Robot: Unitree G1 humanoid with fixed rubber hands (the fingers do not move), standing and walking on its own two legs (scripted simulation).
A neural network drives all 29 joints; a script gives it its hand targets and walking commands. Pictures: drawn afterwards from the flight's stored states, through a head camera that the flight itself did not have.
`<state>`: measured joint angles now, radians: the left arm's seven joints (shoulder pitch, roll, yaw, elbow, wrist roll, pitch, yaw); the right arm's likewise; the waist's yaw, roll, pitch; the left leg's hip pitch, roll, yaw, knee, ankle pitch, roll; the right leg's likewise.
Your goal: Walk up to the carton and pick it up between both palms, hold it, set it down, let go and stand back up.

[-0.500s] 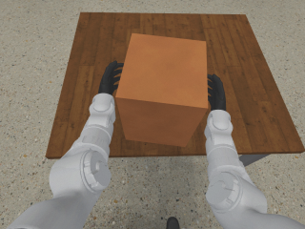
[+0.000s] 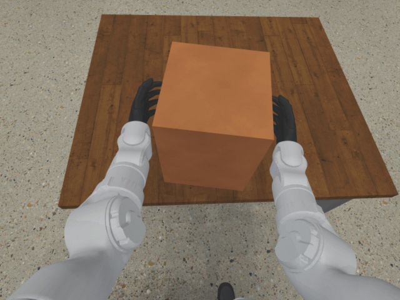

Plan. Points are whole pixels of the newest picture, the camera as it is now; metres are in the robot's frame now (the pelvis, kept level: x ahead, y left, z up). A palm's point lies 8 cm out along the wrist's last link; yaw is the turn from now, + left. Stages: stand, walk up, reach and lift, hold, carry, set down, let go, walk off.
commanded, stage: set down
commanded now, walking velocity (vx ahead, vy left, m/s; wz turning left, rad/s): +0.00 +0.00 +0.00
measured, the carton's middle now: (211, 124) +0.47 -0.07 -0.01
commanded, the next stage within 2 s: none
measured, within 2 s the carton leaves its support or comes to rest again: neither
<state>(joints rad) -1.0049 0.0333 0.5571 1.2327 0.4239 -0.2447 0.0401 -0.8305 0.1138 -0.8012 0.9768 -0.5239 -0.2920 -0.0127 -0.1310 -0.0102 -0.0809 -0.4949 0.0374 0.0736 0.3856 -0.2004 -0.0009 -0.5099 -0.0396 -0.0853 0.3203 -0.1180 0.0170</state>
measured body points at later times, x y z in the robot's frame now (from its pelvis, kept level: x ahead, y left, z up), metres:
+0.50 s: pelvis -0.03 +0.00 -0.03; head +0.11 +0.00 +0.40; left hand +0.47 +0.13 -0.01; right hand +0.41 -0.21 -0.02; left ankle -0.03 +0.12 -0.74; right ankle +0.00 -0.13 -0.74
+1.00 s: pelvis -0.07 +0.00 -0.04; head +0.02 +0.00 +0.40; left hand +0.40 +0.14 +0.01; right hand +0.35 -0.23 +0.00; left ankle -0.03 +0.12 -0.74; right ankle +0.00 -0.13 -0.74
